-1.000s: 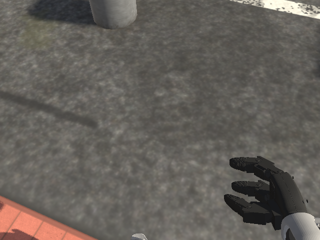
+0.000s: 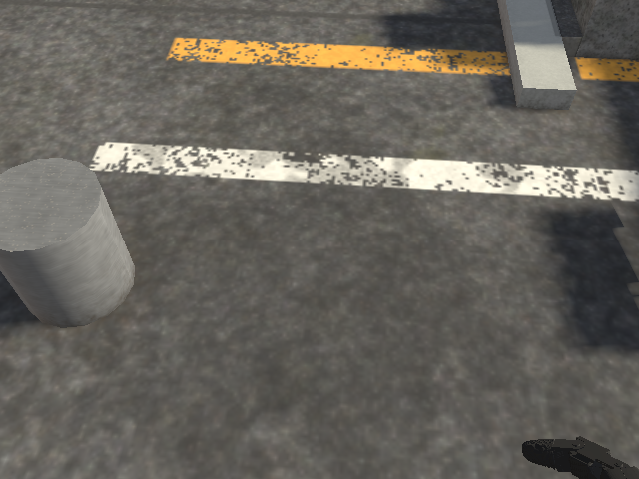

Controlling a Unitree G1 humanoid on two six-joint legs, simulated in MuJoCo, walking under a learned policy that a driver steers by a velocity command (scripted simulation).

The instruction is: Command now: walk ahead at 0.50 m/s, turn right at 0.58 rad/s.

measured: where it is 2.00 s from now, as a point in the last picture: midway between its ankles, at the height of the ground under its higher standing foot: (476, 373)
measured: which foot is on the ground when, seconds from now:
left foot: up 0.00-0.00, down 0.02-0.56, up 0.58-1.00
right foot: down 0.00-0.04, up 0.06-0.52, down 0.54-1.00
